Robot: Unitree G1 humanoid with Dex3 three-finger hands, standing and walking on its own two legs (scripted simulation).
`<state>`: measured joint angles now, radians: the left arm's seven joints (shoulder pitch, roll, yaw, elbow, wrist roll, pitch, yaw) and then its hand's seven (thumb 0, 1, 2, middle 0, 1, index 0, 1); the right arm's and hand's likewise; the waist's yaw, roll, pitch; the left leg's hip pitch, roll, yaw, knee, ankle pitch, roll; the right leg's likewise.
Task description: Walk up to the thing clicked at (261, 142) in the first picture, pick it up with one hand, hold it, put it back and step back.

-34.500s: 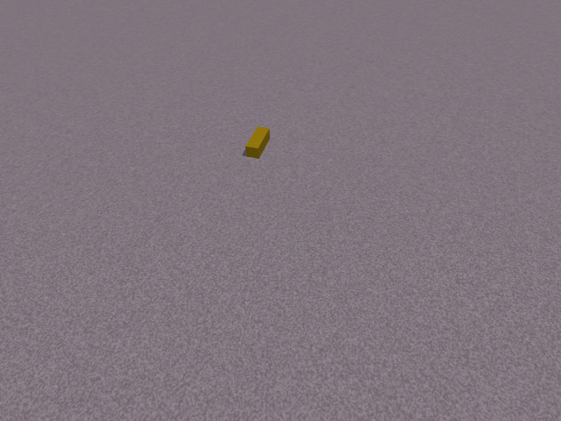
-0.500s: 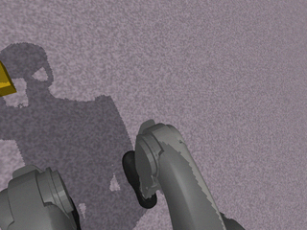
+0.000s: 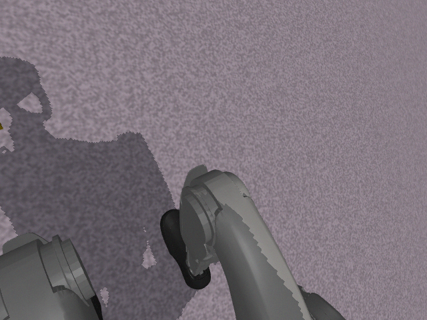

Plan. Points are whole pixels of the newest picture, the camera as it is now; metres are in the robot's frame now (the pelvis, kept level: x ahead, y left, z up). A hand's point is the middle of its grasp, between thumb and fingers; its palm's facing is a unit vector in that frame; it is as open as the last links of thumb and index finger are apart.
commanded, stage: rest palm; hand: left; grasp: from above
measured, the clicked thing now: out of the picture +0.51 +0.31 -0.28
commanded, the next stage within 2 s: close in 0.20 s
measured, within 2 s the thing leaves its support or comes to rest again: neither
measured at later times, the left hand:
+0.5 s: hand out of the picture +0.49 +0.30 -0.25, palm faces -0.43 -0.14 -0.89, open 13.2 cm
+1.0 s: hand out of the picture +0.49 +0.30 -0.25, palm faces -0.44 -0.13 -0.89, open 12.3 cm
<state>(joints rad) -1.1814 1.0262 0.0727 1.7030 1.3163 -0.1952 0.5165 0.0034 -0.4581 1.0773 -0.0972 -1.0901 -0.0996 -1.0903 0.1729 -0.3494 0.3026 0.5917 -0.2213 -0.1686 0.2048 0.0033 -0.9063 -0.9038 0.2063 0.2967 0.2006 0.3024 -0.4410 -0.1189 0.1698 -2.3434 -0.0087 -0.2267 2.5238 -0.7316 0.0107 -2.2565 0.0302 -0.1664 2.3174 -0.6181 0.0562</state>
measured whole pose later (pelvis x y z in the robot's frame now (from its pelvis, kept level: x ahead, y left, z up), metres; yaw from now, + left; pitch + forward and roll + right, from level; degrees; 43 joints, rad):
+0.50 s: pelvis +0.00 +0.00 +0.00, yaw -1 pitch +30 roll -16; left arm -1.19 1.08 0.07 1.73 1.30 -0.18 0.56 0.00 -0.44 1.10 -0.12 -1.10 -0.12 -1.11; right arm 0.17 -0.36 0.35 0.58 -0.23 -0.19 0.21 0.00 -0.91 -0.91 0.21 0.30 0.20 0.30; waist -0.46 -0.14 0.20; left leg -2.34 0.00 -0.24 2.53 -0.73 0.02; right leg -2.25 0.04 -0.18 2.30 -0.61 0.06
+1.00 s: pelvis +0.00 +0.00 +0.01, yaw -2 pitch +30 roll -16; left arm -1.20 1.07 0.04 1.71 1.28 -0.19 0.54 0.00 -0.28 0.99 -0.20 -1.07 -0.21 -1.06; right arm 0.15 -0.36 0.36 0.58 -0.22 -0.19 0.20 0.00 -0.90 -0.90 0.21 0.30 0.20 0.30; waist -0.46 -0.14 0.20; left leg -2.33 0.00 -0.25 2.51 -0.73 0.02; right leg -2.24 0.04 -0.18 2.28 -0.61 0.06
